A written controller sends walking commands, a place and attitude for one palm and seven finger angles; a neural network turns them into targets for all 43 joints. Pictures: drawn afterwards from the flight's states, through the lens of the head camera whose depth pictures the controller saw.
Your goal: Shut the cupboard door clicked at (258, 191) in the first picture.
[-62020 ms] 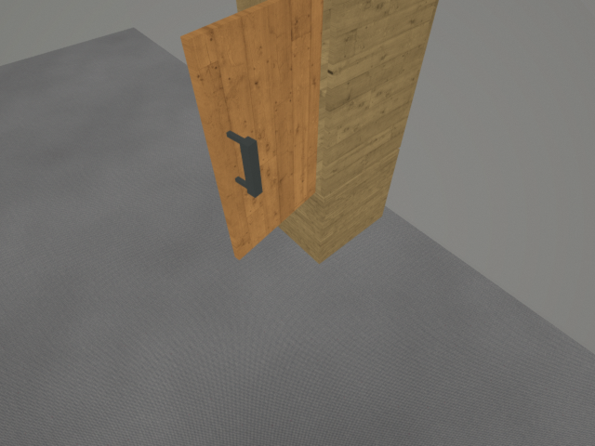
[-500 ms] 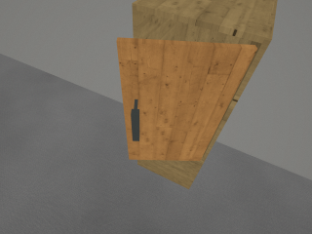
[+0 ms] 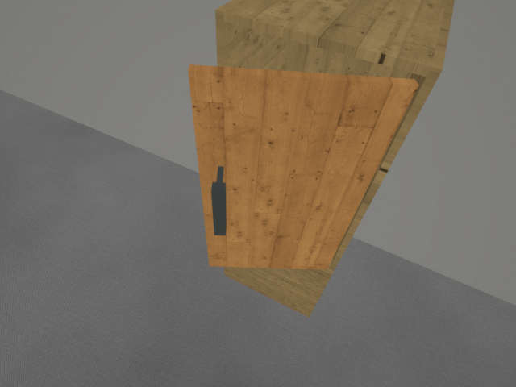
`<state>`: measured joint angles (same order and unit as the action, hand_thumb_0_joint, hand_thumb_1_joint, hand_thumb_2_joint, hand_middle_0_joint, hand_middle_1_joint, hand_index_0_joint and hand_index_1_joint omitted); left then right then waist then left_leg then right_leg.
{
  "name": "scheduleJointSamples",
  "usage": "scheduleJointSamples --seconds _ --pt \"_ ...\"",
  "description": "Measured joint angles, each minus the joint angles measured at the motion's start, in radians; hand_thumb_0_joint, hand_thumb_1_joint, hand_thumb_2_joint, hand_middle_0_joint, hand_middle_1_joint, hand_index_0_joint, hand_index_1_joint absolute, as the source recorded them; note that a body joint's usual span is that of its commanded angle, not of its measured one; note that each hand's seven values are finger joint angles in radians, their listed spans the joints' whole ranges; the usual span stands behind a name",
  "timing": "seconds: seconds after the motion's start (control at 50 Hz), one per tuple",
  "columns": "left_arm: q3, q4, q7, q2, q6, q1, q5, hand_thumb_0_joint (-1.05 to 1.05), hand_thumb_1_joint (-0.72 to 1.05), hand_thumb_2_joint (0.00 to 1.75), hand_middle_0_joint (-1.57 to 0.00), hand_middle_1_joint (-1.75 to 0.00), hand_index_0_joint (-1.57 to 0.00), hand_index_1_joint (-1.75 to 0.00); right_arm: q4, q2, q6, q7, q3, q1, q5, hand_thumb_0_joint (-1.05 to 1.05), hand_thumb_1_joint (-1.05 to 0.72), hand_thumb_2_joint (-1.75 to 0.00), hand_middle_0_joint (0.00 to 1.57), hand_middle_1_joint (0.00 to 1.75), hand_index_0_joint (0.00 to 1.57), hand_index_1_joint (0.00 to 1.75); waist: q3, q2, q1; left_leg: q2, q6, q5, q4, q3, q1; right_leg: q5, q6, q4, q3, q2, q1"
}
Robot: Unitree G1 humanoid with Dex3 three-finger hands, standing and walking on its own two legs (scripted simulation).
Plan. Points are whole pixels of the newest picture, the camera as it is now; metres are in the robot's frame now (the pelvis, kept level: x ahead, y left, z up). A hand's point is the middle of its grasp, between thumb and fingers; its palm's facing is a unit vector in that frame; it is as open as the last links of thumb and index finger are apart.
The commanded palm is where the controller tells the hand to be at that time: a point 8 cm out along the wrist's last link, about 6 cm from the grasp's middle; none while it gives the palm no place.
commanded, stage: shuffle to correct the standing spot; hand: left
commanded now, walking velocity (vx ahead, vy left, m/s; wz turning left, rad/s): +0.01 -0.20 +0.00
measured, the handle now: (220, 201) +0.45 +0.10 -0.01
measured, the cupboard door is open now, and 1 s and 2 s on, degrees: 26 26 26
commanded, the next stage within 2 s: come to a stop and stand still in 0.32 s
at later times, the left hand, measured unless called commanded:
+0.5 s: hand out of the picture -0.01 +0.06 -0.19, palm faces +0.12 -0.98 -0.14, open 7.4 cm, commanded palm none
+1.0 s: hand out of the picture -0.01 +0.08 -0.18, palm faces +0.08 -0.98 -0.20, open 7.4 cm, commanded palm none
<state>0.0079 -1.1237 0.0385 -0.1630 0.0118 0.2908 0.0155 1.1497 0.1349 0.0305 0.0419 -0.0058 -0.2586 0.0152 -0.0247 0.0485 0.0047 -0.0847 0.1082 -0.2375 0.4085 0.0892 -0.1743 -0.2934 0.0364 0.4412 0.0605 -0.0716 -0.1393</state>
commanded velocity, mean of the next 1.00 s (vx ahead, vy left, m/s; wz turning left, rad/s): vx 0.00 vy -0.05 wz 0.02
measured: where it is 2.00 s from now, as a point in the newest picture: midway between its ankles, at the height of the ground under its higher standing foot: outside the picture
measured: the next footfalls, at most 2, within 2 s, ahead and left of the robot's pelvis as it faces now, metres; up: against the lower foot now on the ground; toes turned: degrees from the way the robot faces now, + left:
right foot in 0.30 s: +0.04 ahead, -0.17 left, +0.00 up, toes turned -1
left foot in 0.58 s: +0.03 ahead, -0.01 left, +0.00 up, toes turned +8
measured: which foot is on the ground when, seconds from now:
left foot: down 0.00-0.34, up 0.36-0.56, down 0.58-1.00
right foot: down 0.00-0.06, up 0.08-0.28, down 0.30-1.00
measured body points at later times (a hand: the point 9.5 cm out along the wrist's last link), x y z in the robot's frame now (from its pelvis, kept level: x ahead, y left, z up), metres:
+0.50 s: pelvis +0.00 -0.09 -0.01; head +0.02 -0.07 +0.44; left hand -0.01 +0.12 -0.17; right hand +0.02 -0.33 -0.16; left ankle -0.03 +0.00 -0.70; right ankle +0.00 -0.17 -0.74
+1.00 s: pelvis +0.01 -0.08 +0.00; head +0.02 -0.09 +0.45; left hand -0.02 +0.14 -0.16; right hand +0.07 -0.31 -0.16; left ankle +0.00 -0.01 -0.74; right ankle +0.00 -0.17 -0.74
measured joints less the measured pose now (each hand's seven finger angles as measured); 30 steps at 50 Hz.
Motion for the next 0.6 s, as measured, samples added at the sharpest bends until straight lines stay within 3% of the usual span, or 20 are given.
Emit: scheduleJointSamples --seconds 0.08,0.2,0.32,0.4,0.48,0.52,0.56,0.6 --pt "-0.007 0.003 -0.005 0.001 0.009 0.012 0.003 0.0 0.91 0.9 -0.2 -0.29 -0.2 -0.29 0.0 -0.015 -0.004 0.01 0.006 -0.009 0.004 0.0 -0.91 -0.9 0.2 0.3 0.2 0.3 0.0 0.008 0.003 0.006 -0.008 -0.007 0.017 -0.002 -0.014 -0.022 -0.025 0.042 -0.003 0.007 -0.027" --pt "-0.03 0.024 -0.018 0.008 0.036 0.003 0.01 0.0 0.91 0.9 -0.2 -0.29 -0.19 -0.29 -0.008 -0.022 -0.01 0.02 0.021 -0.027 0.016 0.0 -0.91 -0.9 0.2 0.3 0.2 0.3 -0.012 -0.009 0.021 0.037 -0.032 -0.013 0.044 -0.015 -0.04 -0.152 -0.046 0.243 -0.025 0.038 -0.142" --pt "-0.042 0.066 -0.019 0.013 0.018 -0.009 0.01 0.0 0.91 0.9 -0.2 -0.29 -0.19 -0.29 0.002 -0.006 -0.032 0.01 0.037 -0.058 0.015 0.0 -0.9 -0.89 0.2 0.3 0.2 0.3 -0.008 -0.035 0.017 0.073 -0.086 -0.05 0.131 -0.061 -0.082 0.017 -0.048 0.081 -0.017 0.053 -0.112" --pt "-0.043 0.09 -0.016 0.019 0.014 0.005 0.012 0.0 0.91 0.9 -0.2 -0.29 -0.19 -0.29 -0.009 0.003 -0.058 0.005 0.043 -0.061 0.015 0.0 -0.91 -0.9 0.2 0.3 0.2 0.3 0.005 -0.046 0.011 0.109 -0.078 -0.2 0.333 -0.068 -0.161 0.003 -0.08 0.086 0.028 0.087 -0.109" --pt "-0.041 0.1 -0.012 0.031 0.012 0.022 0.017 0.0 0.91 0.9 -0.2 -0.29 -0.2 -0.29 -0.036 0.008 -0.057 0.006 0.047 -0.032 0.013 0.0 -0.91 -0.9 0.2 0.3 0.2 0.29 0.002 -0.031 -0.004 0.119 -0.087 -0.253 0.495 -0.033 -0.219 0.015 -0.107 0.053 0.051 0.109 -0.094" --pt "-0.035 0.092 -0.009 0.038 0.002 0.032 0.014 0.0 0.91 0.9 -0.2 -0.29 -0.2 -0.29 -0.049 0.009 -0.048 0.006 0.042 -0.01 0.01 0.0 -0.91 -0.9 0.2 0.3 0.2 0.29 0.001 -0.025 -0.012 0.116 -0.095 -0.233 0.434 -0.017 -0.199 0.018 -0.111 0.045 0.054 0.119 -0.089" --pt "-0.025 0.074 -0.008 0.045 -0.011 0.045 0.007 0.0 0.91 0.9 -0.2 -0.29 -0.2 -0.29 -0.057 0.008 -0.033 0.006 0.032 0.012 0.005 0.0 -0.91 -0.9 0.2 0.3 0.2 0.29 0.003 -0.028 -0.016 0.113 -0.1 -0.151 0.278 -0.014 -0.14 0.013 -0.11 0.048 0.057 0.133 -0.086" --pt "-0.016 0.049 -0.009 0.049 -0.017 0.047 -0.001 0.0 0.91 0.9 -0.2 -0.29 -0.2 -0.29 -0.05 0.003 -0.017 0.016 0.028 0.034 0.002 0.0 -0.92 -0.9 0.2 0.3 0.2 0.29 0.0 -0.025 -0.016 0.11 -0.086 -0.063 0.17 -0.021 -0.088 0.001 -0.106 0.059 0.062 0.14 -0.077"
